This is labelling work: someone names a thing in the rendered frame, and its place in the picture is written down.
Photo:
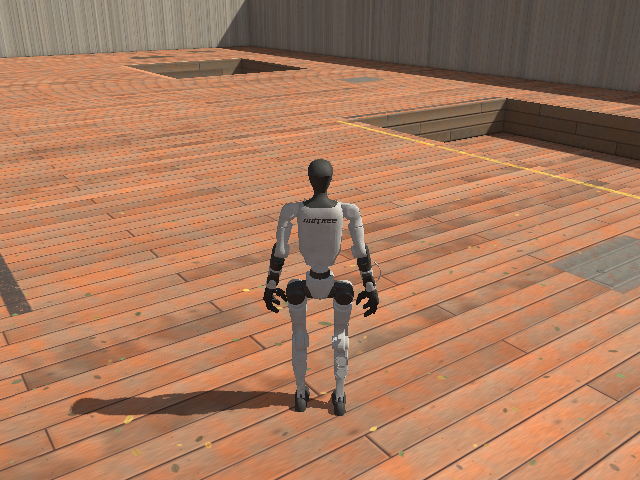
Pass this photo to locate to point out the left robot upper arm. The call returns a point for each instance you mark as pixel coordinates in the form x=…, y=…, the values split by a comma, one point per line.
x=288, y=212

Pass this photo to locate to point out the right robot upper arm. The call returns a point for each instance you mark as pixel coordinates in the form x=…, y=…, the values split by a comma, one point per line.
x=351, y=212

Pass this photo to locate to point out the robot left hand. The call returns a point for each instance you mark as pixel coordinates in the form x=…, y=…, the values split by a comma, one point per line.
x=269, y=298

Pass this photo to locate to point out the left robot forearm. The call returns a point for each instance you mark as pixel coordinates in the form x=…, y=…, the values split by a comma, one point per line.
x=275, y=270

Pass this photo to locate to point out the right robot shin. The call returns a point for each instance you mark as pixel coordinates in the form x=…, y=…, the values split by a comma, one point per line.
x=341, y=369

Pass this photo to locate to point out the humanoid robot head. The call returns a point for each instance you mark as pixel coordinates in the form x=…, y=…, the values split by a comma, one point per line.
x=320, y=173

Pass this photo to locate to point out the robot right hand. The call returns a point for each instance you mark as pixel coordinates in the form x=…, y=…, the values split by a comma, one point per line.
x=372, y=302

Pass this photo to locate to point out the right robot forearm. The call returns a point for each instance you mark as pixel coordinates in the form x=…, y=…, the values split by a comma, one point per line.
x=366, y=271

